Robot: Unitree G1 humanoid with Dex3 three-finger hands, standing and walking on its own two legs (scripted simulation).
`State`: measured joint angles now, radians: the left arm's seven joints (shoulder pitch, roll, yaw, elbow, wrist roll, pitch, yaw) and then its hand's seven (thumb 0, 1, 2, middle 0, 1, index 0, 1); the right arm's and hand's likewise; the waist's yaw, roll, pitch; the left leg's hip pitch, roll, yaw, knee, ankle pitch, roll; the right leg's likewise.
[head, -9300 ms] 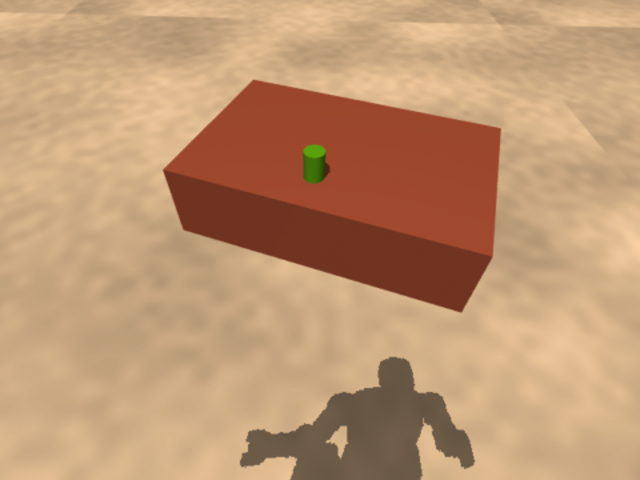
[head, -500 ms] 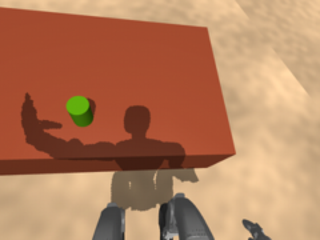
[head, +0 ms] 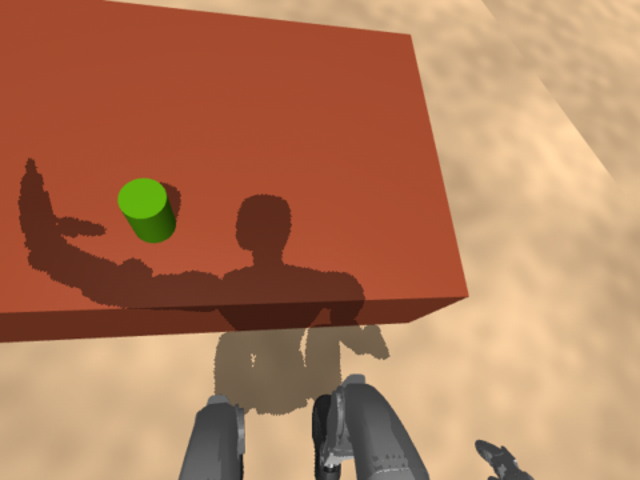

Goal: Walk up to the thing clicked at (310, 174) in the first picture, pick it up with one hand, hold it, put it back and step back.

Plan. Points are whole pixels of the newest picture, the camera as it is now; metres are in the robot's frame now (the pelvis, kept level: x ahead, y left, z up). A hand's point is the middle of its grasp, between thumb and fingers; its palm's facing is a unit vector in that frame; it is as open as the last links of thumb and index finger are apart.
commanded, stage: go down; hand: left
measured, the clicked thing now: (149, 212) +0.55 +0.24 -0.28
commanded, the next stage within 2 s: approach in 0.14 s
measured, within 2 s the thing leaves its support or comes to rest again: neither
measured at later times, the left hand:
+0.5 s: hand out of the picture +0.43 +0.41 +0.00, palm faces +0.29 -0.96 -0.02, open 17.7 cm
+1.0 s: hand (84, 238) +0.48 +0.32 -0.24, palm faces +0.19 -0.98 +0.01, open 17.6 cm
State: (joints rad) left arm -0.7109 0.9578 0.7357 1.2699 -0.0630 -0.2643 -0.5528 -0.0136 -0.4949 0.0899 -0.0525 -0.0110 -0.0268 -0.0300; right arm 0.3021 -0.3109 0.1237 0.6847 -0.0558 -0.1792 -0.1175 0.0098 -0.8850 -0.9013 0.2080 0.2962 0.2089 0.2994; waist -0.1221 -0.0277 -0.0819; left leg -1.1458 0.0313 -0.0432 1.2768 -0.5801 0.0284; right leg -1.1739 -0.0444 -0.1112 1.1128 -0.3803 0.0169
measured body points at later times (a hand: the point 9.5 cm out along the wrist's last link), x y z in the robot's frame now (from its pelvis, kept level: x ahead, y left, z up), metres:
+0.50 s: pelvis -0.01 +0.00 -0.04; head +0.18 +0.06 +0.36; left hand +0.41 +0.46 +0.01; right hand +0.06 -0.28 -0.12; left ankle +0.00 +0.09 -0.63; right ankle +0.07 -0.15 -0.63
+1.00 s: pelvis -0.07 -0.01 -0.23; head +0.19 +0.06 +0.13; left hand +0.46 +0.38 -0.23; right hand -0.01 -0.27 -0.33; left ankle +0.00 +0.09 -0.63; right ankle +0.07 -0.15 -0.63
